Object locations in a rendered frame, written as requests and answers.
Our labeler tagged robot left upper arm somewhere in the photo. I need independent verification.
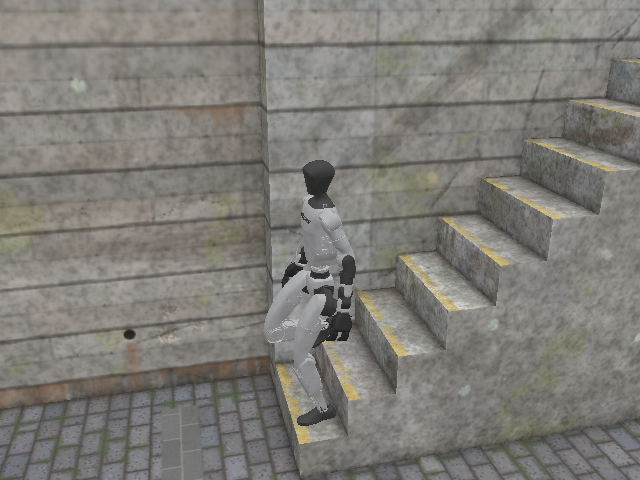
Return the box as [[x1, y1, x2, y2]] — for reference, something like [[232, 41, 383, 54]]
[[319, 209, 355, 268]]

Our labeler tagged robot right forearm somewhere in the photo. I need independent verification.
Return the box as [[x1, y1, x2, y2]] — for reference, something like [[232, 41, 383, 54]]
[[294, 246, 308, 267]]

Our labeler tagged robot left forearm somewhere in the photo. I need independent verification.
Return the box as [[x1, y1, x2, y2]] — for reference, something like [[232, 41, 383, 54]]
[[336, 255, 356, 313]]

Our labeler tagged robot right foot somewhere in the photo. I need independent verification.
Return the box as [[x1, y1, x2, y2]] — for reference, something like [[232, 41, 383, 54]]
[[312, 316, 333, 348]]

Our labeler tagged right robot hand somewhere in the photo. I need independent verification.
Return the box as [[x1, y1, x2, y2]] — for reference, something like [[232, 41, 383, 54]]
[[281, 262, 303, 288]]

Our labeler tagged left robot hand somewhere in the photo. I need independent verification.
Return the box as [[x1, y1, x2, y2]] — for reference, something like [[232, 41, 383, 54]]
[[326, 312, 352, 341]]

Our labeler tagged left robot shin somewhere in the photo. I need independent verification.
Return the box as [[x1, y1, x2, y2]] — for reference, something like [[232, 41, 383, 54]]
[[292, 358, 328, 413]]

